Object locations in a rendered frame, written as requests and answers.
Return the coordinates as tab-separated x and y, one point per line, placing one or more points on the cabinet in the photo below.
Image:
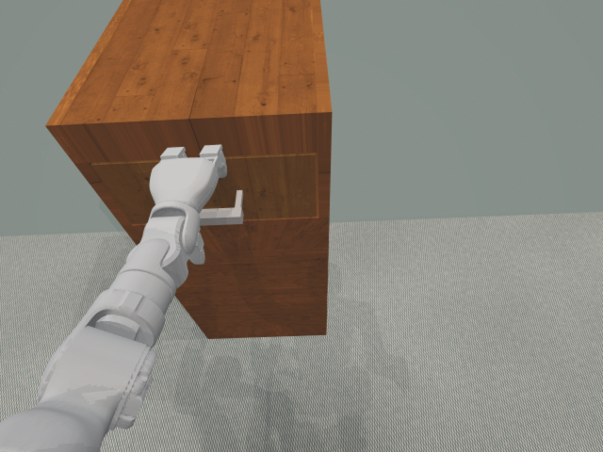
250	75

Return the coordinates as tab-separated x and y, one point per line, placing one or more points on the handle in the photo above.
224	216

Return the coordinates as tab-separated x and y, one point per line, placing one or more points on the left robot upper arm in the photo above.
99	384

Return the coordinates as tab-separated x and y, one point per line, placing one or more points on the left robot forearm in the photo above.
135	304

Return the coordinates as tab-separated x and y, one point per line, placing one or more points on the drawer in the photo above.
273	185

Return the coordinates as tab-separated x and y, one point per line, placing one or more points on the left robot hand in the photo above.
189	180

